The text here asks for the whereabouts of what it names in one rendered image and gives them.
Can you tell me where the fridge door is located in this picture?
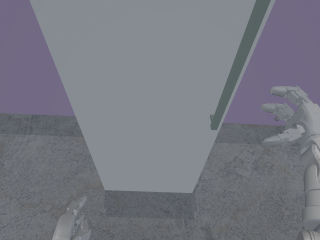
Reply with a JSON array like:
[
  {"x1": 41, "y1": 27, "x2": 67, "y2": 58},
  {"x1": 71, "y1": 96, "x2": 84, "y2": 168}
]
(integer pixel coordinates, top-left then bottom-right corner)
[{"x1": 29, "y1": 0, "x2": 276, "y2": 193}]

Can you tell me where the handle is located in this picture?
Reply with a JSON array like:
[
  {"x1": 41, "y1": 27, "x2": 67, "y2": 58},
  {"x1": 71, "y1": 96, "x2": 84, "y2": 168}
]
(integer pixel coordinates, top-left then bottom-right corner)
[{"x1": 210, "y1": 0, "x2": 271, "y2": 130}]

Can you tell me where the robot right upper arm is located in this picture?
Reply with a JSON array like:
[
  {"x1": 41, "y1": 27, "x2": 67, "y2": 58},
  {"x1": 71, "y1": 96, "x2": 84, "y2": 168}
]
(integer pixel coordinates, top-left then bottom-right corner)
[{"x1": 296, "y1": 230, "x2": 320, "y2": 240}]

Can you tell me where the robot left hand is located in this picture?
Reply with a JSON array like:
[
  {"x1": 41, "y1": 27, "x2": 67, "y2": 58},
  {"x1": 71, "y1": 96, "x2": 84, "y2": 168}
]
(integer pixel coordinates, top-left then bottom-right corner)
[{"x1": 52, "y1": 196, "x2": 91, "y2": 240}]

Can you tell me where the robot right hand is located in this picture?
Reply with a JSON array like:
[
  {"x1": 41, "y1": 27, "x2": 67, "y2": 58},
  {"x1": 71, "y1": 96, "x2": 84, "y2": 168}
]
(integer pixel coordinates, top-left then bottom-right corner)
[{"x1": 260, "y1": 86, "x2": 320, "y2": 148}]

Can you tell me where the robot right forearm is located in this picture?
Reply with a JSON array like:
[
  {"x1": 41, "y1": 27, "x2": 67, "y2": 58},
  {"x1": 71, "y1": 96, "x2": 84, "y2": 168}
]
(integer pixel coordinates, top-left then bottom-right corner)
[{"x1": 298, "y1": 134, "x2": 320, "y2": 233}]

